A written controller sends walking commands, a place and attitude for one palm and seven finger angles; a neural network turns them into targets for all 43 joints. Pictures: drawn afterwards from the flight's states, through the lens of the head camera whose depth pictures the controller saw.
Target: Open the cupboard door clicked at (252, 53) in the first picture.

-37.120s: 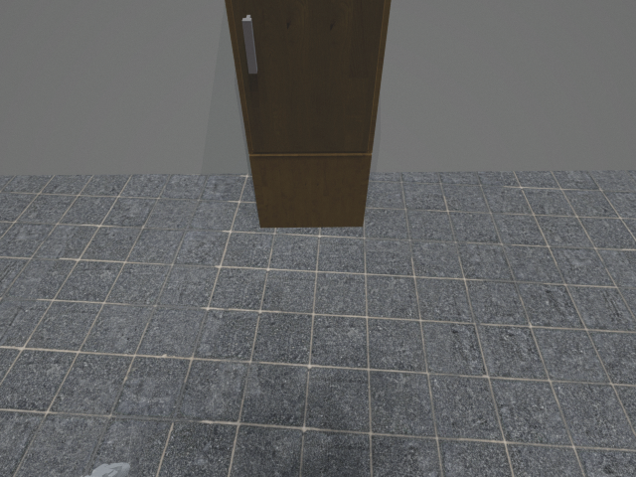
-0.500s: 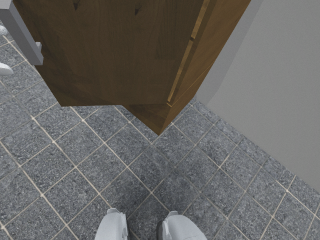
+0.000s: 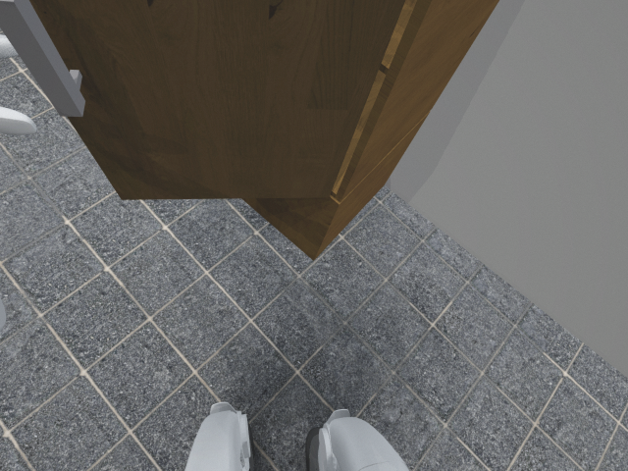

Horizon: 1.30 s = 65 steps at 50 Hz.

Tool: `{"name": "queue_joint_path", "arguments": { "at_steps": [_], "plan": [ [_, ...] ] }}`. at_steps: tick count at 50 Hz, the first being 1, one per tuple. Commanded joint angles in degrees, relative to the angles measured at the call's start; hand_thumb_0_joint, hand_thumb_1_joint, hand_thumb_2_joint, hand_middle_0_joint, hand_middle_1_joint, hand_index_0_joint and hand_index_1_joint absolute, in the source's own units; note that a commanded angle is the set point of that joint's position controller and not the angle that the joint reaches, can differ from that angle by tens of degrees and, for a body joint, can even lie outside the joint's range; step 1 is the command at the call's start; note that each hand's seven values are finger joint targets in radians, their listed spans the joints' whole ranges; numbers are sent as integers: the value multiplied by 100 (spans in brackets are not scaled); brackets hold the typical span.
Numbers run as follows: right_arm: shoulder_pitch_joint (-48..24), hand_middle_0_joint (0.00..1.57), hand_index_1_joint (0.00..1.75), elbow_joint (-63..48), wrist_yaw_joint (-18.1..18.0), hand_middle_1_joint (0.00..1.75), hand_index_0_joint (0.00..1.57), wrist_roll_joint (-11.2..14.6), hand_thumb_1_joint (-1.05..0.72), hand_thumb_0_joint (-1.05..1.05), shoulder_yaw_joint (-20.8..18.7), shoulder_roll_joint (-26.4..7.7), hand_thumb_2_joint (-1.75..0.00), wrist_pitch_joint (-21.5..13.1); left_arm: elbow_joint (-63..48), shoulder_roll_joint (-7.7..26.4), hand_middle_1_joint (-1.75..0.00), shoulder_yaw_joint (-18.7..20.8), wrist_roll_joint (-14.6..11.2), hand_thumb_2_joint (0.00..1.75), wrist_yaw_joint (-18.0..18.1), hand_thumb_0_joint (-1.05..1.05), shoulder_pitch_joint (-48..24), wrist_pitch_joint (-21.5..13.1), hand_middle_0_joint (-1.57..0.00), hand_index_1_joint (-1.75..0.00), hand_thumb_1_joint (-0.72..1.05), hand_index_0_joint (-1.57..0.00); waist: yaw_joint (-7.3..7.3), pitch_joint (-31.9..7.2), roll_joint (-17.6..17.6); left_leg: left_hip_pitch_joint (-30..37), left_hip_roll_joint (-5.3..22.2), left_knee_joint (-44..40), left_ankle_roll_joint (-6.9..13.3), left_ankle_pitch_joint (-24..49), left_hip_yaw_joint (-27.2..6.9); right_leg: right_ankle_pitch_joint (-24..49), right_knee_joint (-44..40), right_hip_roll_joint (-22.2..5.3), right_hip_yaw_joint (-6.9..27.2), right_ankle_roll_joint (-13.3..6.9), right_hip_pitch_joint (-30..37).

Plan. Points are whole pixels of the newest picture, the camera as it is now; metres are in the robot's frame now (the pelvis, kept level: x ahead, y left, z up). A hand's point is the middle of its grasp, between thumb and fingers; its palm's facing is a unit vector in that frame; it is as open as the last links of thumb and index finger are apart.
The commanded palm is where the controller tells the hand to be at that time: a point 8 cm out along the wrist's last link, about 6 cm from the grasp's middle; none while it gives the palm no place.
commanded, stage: slide the fingers in behind the handle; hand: left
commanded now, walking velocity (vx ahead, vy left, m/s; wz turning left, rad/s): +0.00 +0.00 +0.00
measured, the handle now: (46, 45) +0.57 +0.25 +0.10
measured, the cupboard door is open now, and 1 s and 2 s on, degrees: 46 43 43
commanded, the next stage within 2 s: close the thumb around the handle in 1.22 s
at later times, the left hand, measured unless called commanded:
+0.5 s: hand out of the picture +0.52 +0.28 +0.11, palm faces +0.09 -1.00 +0.01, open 14.6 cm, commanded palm +0.52 +0.27 +0.10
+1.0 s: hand (64, 74) +0.53 +0.23 +0.10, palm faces +0.05 -1.00 +0.01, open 14.5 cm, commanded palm +0.52 +0.26 +0.10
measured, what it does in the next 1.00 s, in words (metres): stands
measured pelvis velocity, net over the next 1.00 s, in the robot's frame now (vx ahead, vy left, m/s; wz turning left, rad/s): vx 0.00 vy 0.00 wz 0.03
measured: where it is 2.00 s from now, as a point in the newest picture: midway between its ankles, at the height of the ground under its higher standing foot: outside the picture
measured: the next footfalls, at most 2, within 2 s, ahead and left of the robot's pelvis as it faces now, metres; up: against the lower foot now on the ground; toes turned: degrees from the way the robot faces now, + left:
none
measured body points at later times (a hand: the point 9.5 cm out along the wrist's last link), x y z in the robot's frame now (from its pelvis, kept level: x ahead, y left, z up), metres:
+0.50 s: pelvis +0.00 +0.00 +0.00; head +0.15 +0.05 +0.43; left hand +0.51 +0.33 +0.12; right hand +0.00 -0.27 -0.10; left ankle +0.03 +0.08 -0.67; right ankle -0.02 -0.12 -0.67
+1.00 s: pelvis +0.00 +0.00 +0.00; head +0.14 +0.04 +0.42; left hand +0.53 +0.28 +0.11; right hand -0.01 -0.27 -0.10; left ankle +0.03 +0.08 -0.67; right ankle -0.02 -0.12 -0.67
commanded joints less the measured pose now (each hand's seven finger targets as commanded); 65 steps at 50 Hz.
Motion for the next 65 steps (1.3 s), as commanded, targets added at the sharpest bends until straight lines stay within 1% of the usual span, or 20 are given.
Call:
{"name": "queue_joint_path", "arguments": {
  "at_steps": [1, 10, 14, 21, 22, 25, 27, 29, 30, 32, 33, 38, 41, 44, 51, 54, 56, 60, 62, 65],
  "plan": [
    [1214, 20, 30, -73, -126, 30, 20, -25, -90, 0, -447, -1273, -90, -94, -1103, 1262, -120, -87, -79, 30, -36, 0, -2592, -354, -30, -120, -50, -30, -263, -2671, 1335, 3607, -32, -462, -80, 2269, -688, 1374, -606, 136, 273, -30, -319],
    [1230, 20, 30, -7, -45, 30, 20, -64, -90, 0, -520, -1217, -90, -153, -1417, 505, -120, -504, -119, 30, 98, 0, -2651, -436, -30, -120, -50, -30, -264, -2945, 1674, 4298, -5, -481, -175, 2732, -844, 1405, -548, 139, 198, -83, -647],
    [1226, 20, 30, 35, 10, 30, 20, -96, -90, 0, -556, -1173, -90, -179, -1591, 14, -120, -720, -171, 30, 200, 0, -2638, -467, -30, -120, -50, -30, -287, -2922, 1639, 4470, 1, -499, -193, 2896, -919, 1411, -556, 146, 161, -100, -726],
    [1178, 20, 30, 133, 50, 30, 20, -101, -90, 0, -586, -1167, -90, -209, -1561, -327, -120, -920, -129, 30, 405, 0, -2761, -484, -30, -120, -50, -30, -326, -2835, 1477, 4489, 5, -558, -226, 2608, -1007, 1249, -546, 127, 142, -105, -834],
    [1140, 20, 30, 151, 61, 30, 20, -101, -90, 0, -592, -1143, -90, -224, -1614, -601, -120, -1146, -129, 30, 422, 0, -2881, -489, -30, -120, -50, -30, -406, -2745, 1537, 4532, 14, -575, -236, 2579, -1026, 1220, -556, 118, 133, -98, -941],
    [1138, 20, 30, 192, 88, 30, 20, -120, -90, 0, -604, -1148, -90, -253, -1680, -550, -120, -1060, -128, 30, 489, 0, -2948, -544, -30, -120, -50, -30, -366, -2889, 1551, 4575, -5, -539, -238, 2666, -1028, 1272, -531, 114, 150, -114, -889],
    [1083, 20, 30, 181, 102, 30, 20, -96, -90, 0, -572, -1131, -90, -267, -1397, -759, -120, -1217, -129, 30, 509, 0, -2876, -485, -30, -120, -50, -30, -430, -2576, 1359, 4282, -38, -560, -194, 2269, -970, 1162, -569, 117, 153, -107, -900],
    [1102, 20, 30, 194, 74, 30, 20, -106, -90, 0, -559, -1151, -90, -291, -1460, -603, -120, -1108, -124, 30, 563, 0, -2992, -524, -30, -120, -50, -30, -416, -2568, 1322, 4185, -43, -582, -179, 2193, -983, 1139, -535, 102, 156, -122, -828],
    [1083, 20, 30, 199, 93, 30, 20, -112, -90, 0, -571, -1126, -90, -308, -1558, -788, -120, -1267, -102, 30, 570, 0, -3111, -539, -30, -120, -50, -30, -417, -2745, 1599, 4381, -41, -561, -213, 2353, -1011, 1172, -500, 92, 159, -119, -926],
    [1129, 20, 30, 209, 116, 30, 20, -124, -90, 0, -601, -1124, -90, -311, -1561, -845, -120, -1259, -86, 30, 594, 0, -2970, -547, -30, -120, -50, -30, -380, -2840, 1449, 4494, -17, -547, -241, 2494, -1076, 1195, -477, 100, 134, -128, -923],
    [1084, 20, 30, 200, 139, 30, 20, -121, -90, 0, -606, -1086, -90, -327, -1563, -1169, -120, -1469, -106, 30, 594, 0, -2996, -531, -30, -120, -50, -30, -443, -2814, 1467, 4496, -34, -521, -218, 2434, -1037, 1191, -498, 109, 140, -116, -980],
    [1066, 20, 30, 279, 171, 30, 20, -132, -90, 0, -625, -1097, -90, -372, -1548, -1327, -120, -1571, -88, 30, 709, 0, -3182, -535, -30, -120, -50, -30, -485, -2698, 1454, 4388, -42, -537, -224, 2103, -1074, 1067, -468, 92, 134, -124, -1080],
    [1097, 20, 30, 275, 184, 30, 20, -138, -90, 0, -623, -1091, -90, -393, -1559, -1260, -120, -1485, -82, 30, 767, 0, -3194, -545, -30, -120, -50, -30, -431, -2835, 1449, 4381, -67, -530, -220, 2160, -1075, 1087, -432, 89, 133, -142, -1002],
    [1168, 20, 30, 246, 149, 30, 20, -150, -90, 0, -585, -1137, -90, -402, -1444, -529, -120, -830, -144, 30, 894, 0, -3235, -530, -30, -120, -50, -30, -338, -2882, 1299, 4051, -103, -498, -162, 2152, -968, 1163, -424, 82, 188, -146, -710],
    [1183, 20, 30, 29, 139, 30, 20, -126, -90, 0, -532, -1113, -90, -357, -1457, 516, -120, -145, 104, 30, 1029, 0, -2808, -720, -30, -120, -50, -30, -124, -3159, 1153, 3647, -112, -433, -106, 2419, -708, 1609, -429, 110, 326, -73, 72],
    [1154, 20, 30, -47, 115, 30, 20, -84, -90, 0, -510, -1094, -90, -320, -1326, 469, -120, -175, 12, 30, 871, 0, -2541, -709, -30, -120, -50, -30, -176, -2921, 875, 3278, -150, -444, -35, 2253, -563, 1780, -492, 135, 379, -35, 373],
    [1158, 20, 30, -96, 75, 30, 20, -52, -90, 0, -513, -1129, -90, -264, -1342, 922, -120, 109, -1, 30, 772, 0, -2395, -686, -30, -120, -50, -30, -94, -3008, 867, 3066, -156, -449, -22, 2274, -458, 2007, -500, 119, 446, -3, 697],
    [1193, 20, 30, -125, 66, 30, 20, -40, -90, 0, -535, -1107, -90, -206, -1478, 850, -120, 90, -64, 30, 625, 0, -2146, -703, -30, -120, -50, -30, -31, -3098, 1094, 3294, -155, -454, -35, 2583, -434, 2245, -490, 125, 436, -8, 681],
    [1210, 20, 30, -116, 72, 30, 20, -41, -90, 0, -548, -1107, -90, -181, -1374, 715, -120, 28, -111, 30, 596, 0, -2087, -656, -30, -120, -50, -30, -92, -2879, 901, 3194, -155, -477, -14, 2478, -425, 2190, -553, 136, 428, 16, 658],
    [1230, 20, 30, -126, 45, 30, 20, -40, -90, 0, -557, -1134, -90, -137, -1406, 945, -120, 195, -117, 30, 575, 0, -2006, -638, -30, -120, -50, -30, -38, -2925, 898, 3121, -161, -483, -2, 2519, -383, 2304, -551, 113, 467, 25, 768]
  ]
}}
